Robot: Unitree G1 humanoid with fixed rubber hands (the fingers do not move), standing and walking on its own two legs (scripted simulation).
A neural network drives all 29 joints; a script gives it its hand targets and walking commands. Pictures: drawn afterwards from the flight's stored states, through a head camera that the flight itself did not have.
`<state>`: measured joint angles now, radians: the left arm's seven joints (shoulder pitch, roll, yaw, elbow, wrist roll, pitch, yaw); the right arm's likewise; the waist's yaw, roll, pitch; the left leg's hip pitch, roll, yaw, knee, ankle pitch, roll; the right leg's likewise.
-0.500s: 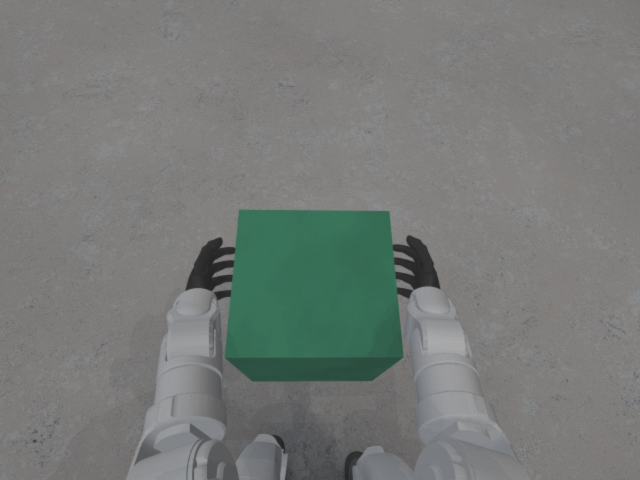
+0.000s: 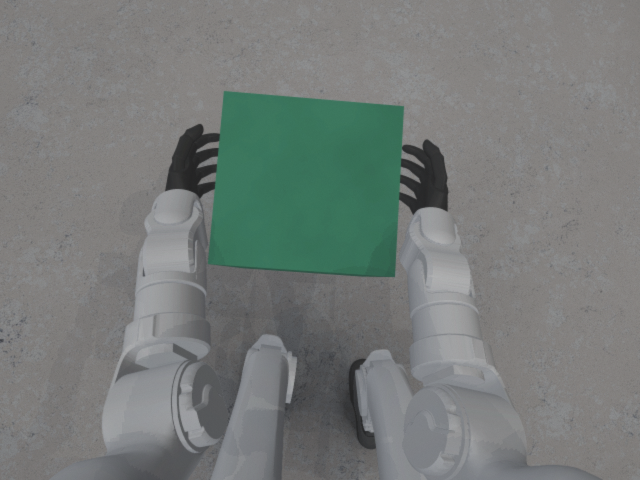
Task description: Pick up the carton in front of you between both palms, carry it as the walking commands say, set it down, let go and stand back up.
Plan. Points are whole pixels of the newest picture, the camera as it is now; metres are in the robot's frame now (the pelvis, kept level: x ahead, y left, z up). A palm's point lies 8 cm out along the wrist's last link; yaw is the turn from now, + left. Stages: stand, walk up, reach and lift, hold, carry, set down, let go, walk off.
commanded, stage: set down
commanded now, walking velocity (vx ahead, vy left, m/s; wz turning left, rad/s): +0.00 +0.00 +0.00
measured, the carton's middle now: (307, 203) +0.46 +0.06 -0.17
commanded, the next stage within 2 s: none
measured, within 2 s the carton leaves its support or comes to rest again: rests again in 1.30 s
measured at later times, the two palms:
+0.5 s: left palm (199, 200) +0.47 +0.24 -0.24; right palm (380, 209) +0.48 -0.06 -0.23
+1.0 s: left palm (210, 204) +0.50 +0.25 -0.38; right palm (359, 215) +0.51 -0.05 -0.37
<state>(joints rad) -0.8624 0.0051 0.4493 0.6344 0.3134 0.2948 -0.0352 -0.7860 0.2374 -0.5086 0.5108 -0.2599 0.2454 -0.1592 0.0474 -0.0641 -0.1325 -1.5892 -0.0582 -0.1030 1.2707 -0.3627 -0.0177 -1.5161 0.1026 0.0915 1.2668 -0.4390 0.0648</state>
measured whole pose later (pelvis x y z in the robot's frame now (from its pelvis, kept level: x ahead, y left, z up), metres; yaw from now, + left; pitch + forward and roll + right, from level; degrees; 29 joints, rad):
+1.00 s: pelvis -0.03 +0.00 -0.21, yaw -5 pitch +40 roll -6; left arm -1.46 0.37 0.25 0.96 0.10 0.30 0.00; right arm -1.38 0.00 -0.41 0.80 -0.04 0.24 -0.27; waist 0.11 -0.09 0.30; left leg -2.22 -0.07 -0.10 2.05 -0.53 -0.03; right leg -2.13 0.22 0.07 2.03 -0.63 0.13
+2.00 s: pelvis -0.04 +0.00 -0.24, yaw -5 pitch +33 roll -3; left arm -1.55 0.43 0.38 1.07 0.17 0.23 -0.18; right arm -1.53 -0.09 -0.40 0.98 -0.09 0.17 -0.12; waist 0.13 -0.10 0.47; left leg -2.21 0.01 -0.05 2.17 -0.54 0.00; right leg -2.15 0.21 0.05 2.16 -0.61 0.11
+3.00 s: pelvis -0.03 +0.01 -0.13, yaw -4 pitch +42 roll -7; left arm -1.41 0.50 0.28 0.99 0.00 0.22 -0.10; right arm -1.35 -0.14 -0.31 0.80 0.01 0.26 -0.21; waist 0.07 -0.06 0.15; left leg -2.03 -0.03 -0.07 1.75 -0.46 0.02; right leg -1.93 0.10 0.02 1.73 -0.55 0.08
